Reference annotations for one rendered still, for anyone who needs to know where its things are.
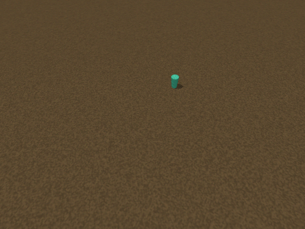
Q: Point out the cup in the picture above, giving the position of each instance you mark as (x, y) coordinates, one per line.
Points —
(174, 80)

